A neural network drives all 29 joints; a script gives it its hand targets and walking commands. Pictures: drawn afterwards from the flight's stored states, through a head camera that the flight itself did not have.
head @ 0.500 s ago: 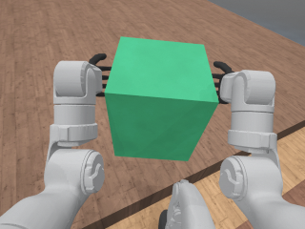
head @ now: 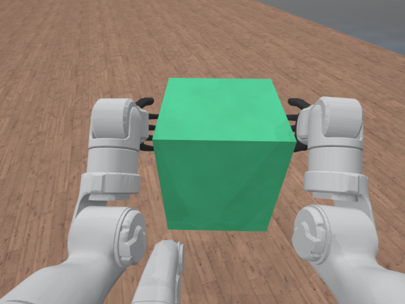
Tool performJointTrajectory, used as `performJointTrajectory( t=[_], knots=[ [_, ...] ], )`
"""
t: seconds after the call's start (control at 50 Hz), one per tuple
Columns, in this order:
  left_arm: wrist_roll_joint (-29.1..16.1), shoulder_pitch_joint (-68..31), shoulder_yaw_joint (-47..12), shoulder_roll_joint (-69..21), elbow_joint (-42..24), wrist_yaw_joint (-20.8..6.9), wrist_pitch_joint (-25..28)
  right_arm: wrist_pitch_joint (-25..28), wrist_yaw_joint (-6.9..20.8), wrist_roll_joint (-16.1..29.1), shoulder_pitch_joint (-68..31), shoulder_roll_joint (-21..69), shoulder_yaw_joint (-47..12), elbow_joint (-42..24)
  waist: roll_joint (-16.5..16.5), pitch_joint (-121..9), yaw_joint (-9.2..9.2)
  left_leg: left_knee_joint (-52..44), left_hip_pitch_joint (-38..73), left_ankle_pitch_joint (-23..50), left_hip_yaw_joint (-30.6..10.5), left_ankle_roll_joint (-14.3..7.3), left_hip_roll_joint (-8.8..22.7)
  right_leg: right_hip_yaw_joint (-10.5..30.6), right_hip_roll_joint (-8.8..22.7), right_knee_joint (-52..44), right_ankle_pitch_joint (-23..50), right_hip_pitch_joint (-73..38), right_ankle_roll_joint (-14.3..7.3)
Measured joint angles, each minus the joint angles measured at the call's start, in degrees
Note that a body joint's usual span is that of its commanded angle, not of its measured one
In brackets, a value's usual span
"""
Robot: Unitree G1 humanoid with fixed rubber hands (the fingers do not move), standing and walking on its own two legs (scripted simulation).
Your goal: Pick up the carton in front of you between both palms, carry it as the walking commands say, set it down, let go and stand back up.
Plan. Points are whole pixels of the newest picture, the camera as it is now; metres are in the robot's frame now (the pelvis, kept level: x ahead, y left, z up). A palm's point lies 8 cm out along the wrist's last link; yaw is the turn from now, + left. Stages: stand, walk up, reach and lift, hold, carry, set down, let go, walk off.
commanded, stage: carry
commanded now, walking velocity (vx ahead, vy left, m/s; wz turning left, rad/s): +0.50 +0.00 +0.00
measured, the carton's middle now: (218, 155) +0.39 +0.01 +0.13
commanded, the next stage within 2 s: none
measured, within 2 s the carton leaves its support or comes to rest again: neither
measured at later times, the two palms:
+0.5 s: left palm (134, 21) +0.67 +0.24 +0.31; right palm (254, 17) +0.65 -0.06 +0.32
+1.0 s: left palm (159, 0) +0.94 +0.24 +0.31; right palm (248, 0) +0.96 -0.05 +0.30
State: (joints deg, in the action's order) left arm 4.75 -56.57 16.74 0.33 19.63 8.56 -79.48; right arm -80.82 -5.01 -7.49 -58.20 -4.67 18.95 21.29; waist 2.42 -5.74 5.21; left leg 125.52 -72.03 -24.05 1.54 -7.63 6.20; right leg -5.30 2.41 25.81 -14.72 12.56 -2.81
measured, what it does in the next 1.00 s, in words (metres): climbs: left foot 0.17 m higher, then right foot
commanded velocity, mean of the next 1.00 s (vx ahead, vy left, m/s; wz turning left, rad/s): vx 0.50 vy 0.00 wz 0.00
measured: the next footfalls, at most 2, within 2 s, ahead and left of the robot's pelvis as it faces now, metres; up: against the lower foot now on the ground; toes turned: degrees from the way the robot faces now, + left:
left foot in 0.18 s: +0.32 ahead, +0.16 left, +0.17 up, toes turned +8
right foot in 0.78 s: +0.65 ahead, +0.03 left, +0.17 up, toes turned -5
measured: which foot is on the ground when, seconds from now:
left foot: up 0.00-0.16, down 0.18-0.78, up 0.80-1.00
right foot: down 0.00-0.22, up 0.24-0.76, down 0.78-1.00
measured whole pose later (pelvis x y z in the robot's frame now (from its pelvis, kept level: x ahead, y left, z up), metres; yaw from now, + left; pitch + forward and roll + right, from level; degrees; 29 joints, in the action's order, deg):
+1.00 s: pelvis +0.58 +0.07 +0.17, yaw +2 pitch +4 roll +1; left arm 4.2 -51.3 15.3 1.3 21.3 8.5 -76.2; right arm -78.5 -7.6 -5.7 -50.1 -1.5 16.1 19.2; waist 0.3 -3.0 2.4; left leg 64.2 -38.1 -14.2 0.7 -0.1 4.6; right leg -8.9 -3.0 24.4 -10.8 18.5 -7.3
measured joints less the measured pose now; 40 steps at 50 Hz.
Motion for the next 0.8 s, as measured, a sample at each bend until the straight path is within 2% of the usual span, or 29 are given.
performJointTrajectory(
  t=[0.06, 0.1, 0.14, 0.18, 0.2, 0.22, 0.24, 0.26, 0.28, 0.3, 0.32, 0.34, 0.38, 0.44, 0.48, 0.54, 0.6, 0.7, 0.74, 0.76, 0.8],
  knots=[
    [0.9, 1.9, 0.9, 0.6, 2.4, -1.5, 0.4, 0.3, -1.3, 1.1, 1.6, 0.6, -3.0, 2.6, 0.3, -2.3, -2.22, -12.0, -1.2, 0.7, 3.6, 1.4, 2.4, 1.1, 2.4, -8.3, 0.9, -7.3, 0.6],
    [1.1, 1.8, 1.4, 1.2, 3.7, -2.1, 0.6, 0.5, -2.1, 2.5, 2.1, 0.6, -4.5, 3.2, -0.3, -3.4, -3.78, -22.6, 1.1, 0.6, 6.3, 1.2, 3.2, 1.3, 3.9, -14.3, 2.1, -11.5, 0.8],
    [1.3, 1.2, 1.7, 1.9, 4.4, -2.3, 1.0, 0.9, -2.9, 4.0, 1.9, 0.4, -5.8, 3.6, -1.3, -3.9, -5.44, -36.5, 6.8, -0.9, 9.1, 0.2, 2.3, 1.2, 5.4, -18.3, 3.5, -14.4, 1.9],
    [1.5, 1.5, 2.1, 2.0, 4.6, -2.5, 1.7, 1.9, -3.7, 5.0, 1.8, 0.2, -6.7, 4.6, -1.3, -3.9, -7.28, -49.2, 15.3, -3.2, 10.3, -0.8, -0.9, 1.6, 6.6, -16.1, 4.3, -14.4, 3.2],
    [1.5, 2.0, 2.2, 2.1, 4.3, -2.5, 2.0, 2.6, -4.0, 5.4, 2.1, 0.5, -7.1, 4.9, -2.0, -3.0, -8.98, -50.9, 17.5, -0.8, 10.8, -0.8, -2.2, 2.1, 7.5, -9.8, 4.2, -12.5, 2.9],
    [1.5, 2.7, 2.7, 2.3, 3.6, -2.6, 2.3, 3.3, -4.2, 5.7, 2.5, 0.9, -7.8, 4.9, -2.3, -1.6, -10.43, -51.0, 19.2, -0.5, 11.2, -0.7, -2.5, 3.6, 8.0, 1.7, 7.1, -7.5, 2.0],
    [1.3, 3.4, 3.1, 2.7, 2.9, -2.9, 2.5, 3.8, -4.7, 6.0, 2.9, 1.5, -8.4, 4.6, -2.2, -0.1, -12.09, -51.5, 20.7, -1.0, 11.1, -0.5, -2.9, 7.3, 6.3, 18.1, 7.7, -0.7, 1.4],
    [1.1, 3.9, 3.3, 3.0, 2.2, -3.0, 2.6, 4.1, -5.1, 6.3, 3.7, 2.0, -9.0, 3.6, -2.5, 1.4, -13.13, -52.7, 22.7, -1.5, 10.8, -0.4, -3.3, 11.2, 3.3, 35.3, 6.9, 6.3, 0.8],
    [1.3, 4.5, 3.4, 2.9, 1.3, -3.0, 2.4, 4.2, -5.3, 6.6, 4.9, 2.4, -9.4, 2.4, -3.4, 2.8, -13.55, -54.6, 25.2, -1.7, 10.9, -0.2, -3.7, 13.4, 0.8, 50.1, 6.5, 12.3, -0.2],
    [1.5, 5.1, 3.2, 2.7, -0.1, -2.9, 2.1, 4.2, -5.4, 7.1, 6.2, 2.5, -9.7, 0.8, -4.2, 4.1, -13.59, -57.0, 27.9, -1.7, 10.8, 0.2, -4.3, 13.9, -0.8, 60.9, 6.3, 17.4, -1.1],
    [1.7, 5.7, 2.9, 2.3, -1.8, -2.8, 1.5, 3.9, -5.5, 7.5, 7.2, 2.5, -9.8, -0.9, -4.8, 5.0, -13.44, -59.6, 30.3, -1.4, 10.7, 0.7, -4.9, 14.4, -1.5, 67.7, 13.3, 21.1, -3.3],
    [1.6, 6.1, 2.6, 2.0, -3.6, -2.6, 1.0, 3.6, -5.6, 7.8, 7.8, 2.5, -9.6, -2.5, -5.0, 5.5, -12.74, -62.1, 32.4, -1.1, 10.7, 0.9, -5.2, 14.6, -1.7, 72.6, 13.8, 24.0, -3.9],
    [1.1, 6.3, 2.1, 2.0, -7.5, -2.1, 0.1, 3.3, -5.8, 8.1, 7.4, 2.6, -8.8, -5.3, -4.9, 7.0, -10.83, -67.5, 36.7, -0.5, 10.6, 1.0, -5.2, 13.3, -1.3, 76.3, 7.4, 29.0, -3.5],
    [-0.2, 4.7, 1.4, 2.6, -11.5, -1.5, -0.4, 2.9, -5.8, 7.5, 6.0, 3.2, -6.5, -9.7, -4.1, 8.3, -8.34, -75.7, 42.6, 0.9, 9.7, 1.3, -4.4, 8.9, -0.6, 67.2, -4.0, 33.8, -1.8],
    [-1.0, 2.9, 0.7, 2.9, -12.2, -0.9, -0.3, 2.3, -5.6, 6.3, 5.0, 3.5, -4.7, -12.3, -4.0, 7.9, -7.22, -80.9, 45.9, 1.9, 9.0, 1.8, -4.2, 6.1, -0.2, 58.0, -5.2, 35.7, -1.2],
    [-1.5, 0.4, -0.2, 3.1, -11.2, 0.0, 0.0, 1.5, -4.6, 4.5, 3.5, 3.7, -2.2, -13.6, -4.6, 6.0, -6.49, -88.2, 51.2, 2.9, 7.8, 2.4, -4.7, 3.5, -0.1, 46.1, -1.6, 37.0, -0.7],
    [-1.3, -1.4, -0.9, 3.2, -8.7, 0.2, -0.3, 0.7, -3.5, 3.3, 2.3, 3.2, -0.9, -12.0, -4.9, 3.7, -6.09, -94.5, 57.2, 2.8, 6.9, 3.1, -5.6, 1.4, -0.4, 34.3, 4.3, 35.7, -0.5],
    [-0.8, -3.6, -1.2, 3.9, -3.0, 0.4, -1.3, 0.1, -2.5, 2.3, 0.7, 2.3, -1.0, -6.4, -4.7, 0.0, -5.83, -100.8, 67.5, -0.3, 5.9, 4.2, -7.3, -2.4, -1.5, 13.2, 13.9, 27.4, -2.0],
    [-0.7, -4.4, -0.9, 4.0, -0.1, 0.4, -1.2, -0.1, -2.3, 2.2, 0.2, 1.9, -1.2, -4.0, -4.0, -0.7, -5.46, -98.9, 70.3, -3.0, 5.5, 4.8, -7.2, -4.2, -3.0, 6.8, 14.7, 22.1, -2.8],
    [-0.5, -4.7, -0.8, 3.9, 1.5, 0.4, -0.9, -0.2, -2.2, 2.2, 0.1, 1.6, -1.3, -2.8, -3.9, -1.0, -5.14, -95.0, 70.5, -4.5, 5.4, 5.1, -7.1, -4.9, -3.7, 3.9, 14.5, 18.7, -3.0],
    [0.1, -4.6, -0.6, 3.3, 3.9, 0.2, 0.1, 0.2, -2.1, 2.5, 0.3, 0.9, -1.5, -0.8, -2.5, -1.5, -3.76, -80.0, 66.0, -4.9, 4.3, 5.9, -6.2, -5.1, -4.7, 6.0, 8.8, 16.5, -5.1]
  ],
)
